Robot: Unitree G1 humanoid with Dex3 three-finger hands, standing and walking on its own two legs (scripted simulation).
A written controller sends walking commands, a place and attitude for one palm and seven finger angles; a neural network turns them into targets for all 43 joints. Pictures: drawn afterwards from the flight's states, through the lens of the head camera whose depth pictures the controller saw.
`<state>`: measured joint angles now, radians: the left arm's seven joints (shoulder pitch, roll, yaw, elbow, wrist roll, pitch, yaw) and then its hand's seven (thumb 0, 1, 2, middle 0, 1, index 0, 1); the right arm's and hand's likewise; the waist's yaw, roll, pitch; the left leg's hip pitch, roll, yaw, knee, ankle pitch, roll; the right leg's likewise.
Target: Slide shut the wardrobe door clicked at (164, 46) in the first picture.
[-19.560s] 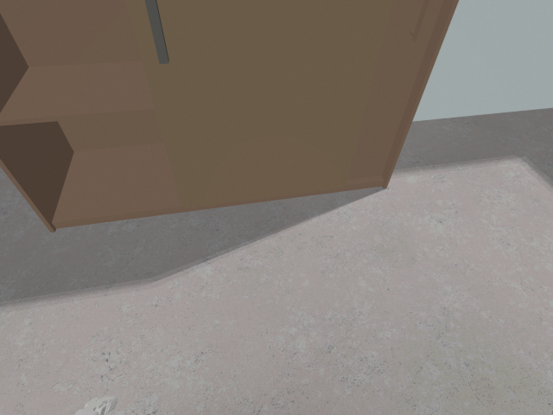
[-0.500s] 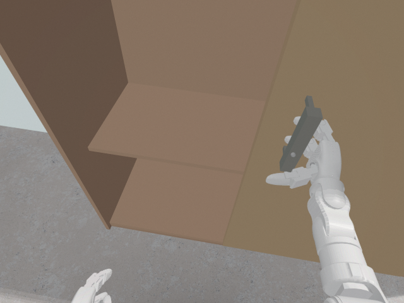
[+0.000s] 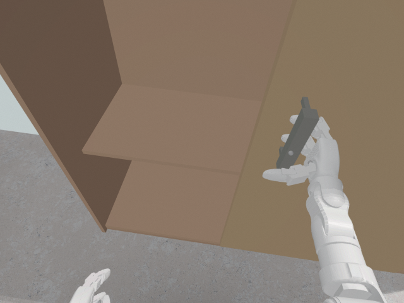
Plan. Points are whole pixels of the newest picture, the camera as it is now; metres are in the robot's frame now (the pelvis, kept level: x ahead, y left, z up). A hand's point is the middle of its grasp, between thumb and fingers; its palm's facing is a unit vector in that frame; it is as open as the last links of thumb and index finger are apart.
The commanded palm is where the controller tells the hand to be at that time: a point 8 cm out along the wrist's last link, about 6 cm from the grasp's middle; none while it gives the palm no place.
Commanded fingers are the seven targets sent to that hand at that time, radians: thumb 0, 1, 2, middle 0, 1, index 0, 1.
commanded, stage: grip the handle and tug to test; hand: right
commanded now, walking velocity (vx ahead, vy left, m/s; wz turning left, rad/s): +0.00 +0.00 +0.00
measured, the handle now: (293, 136) +0.45 -0.15 +0.10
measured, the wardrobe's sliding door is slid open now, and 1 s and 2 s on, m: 0.57 0.57 0.57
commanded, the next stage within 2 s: move the hooked fingers beside the handle in 1.24 s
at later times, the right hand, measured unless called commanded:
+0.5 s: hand (285, 148) +0.41 -0.12 +0.11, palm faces +0.02 +1.00 +0.01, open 6.1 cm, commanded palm +0.39 -0.18 +0.11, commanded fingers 0.00 -0.90 -0.90 0.45 1.40 0.45 1.40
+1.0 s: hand (284, 147) +0.42 -0.12 +0.10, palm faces +0.05 +1.00 +0.00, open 5.7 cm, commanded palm +0.37 -0.18 +0.11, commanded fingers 0.00 -0.90 -0.90 0.45 1.40 0.45 1.40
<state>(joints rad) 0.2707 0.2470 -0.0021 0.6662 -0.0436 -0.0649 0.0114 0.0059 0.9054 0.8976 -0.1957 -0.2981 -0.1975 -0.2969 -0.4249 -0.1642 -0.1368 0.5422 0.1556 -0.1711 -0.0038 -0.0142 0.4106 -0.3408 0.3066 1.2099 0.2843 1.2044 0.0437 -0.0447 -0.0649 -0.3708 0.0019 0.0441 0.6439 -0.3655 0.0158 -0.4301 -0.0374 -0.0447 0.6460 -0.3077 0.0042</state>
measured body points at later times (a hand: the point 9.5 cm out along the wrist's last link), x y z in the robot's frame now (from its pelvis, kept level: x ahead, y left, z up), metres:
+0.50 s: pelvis -0.01 -0.01 +0.00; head +0.02 +0.00 +0.45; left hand +0.08 +0.25 -0.12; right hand +0.41 -0.18 +0.11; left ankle -0.02 +0.11 -0.72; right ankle +0.01 -0.12 -0.72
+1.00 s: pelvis +0.00 +0.00 +0.00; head +0.03 +0.01 +0.45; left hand +0.09 +0.25 -0.12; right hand +0.41 -0.17 +0.11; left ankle -0.02 +0.11 -0.72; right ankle +0.01 -0.12 -0.72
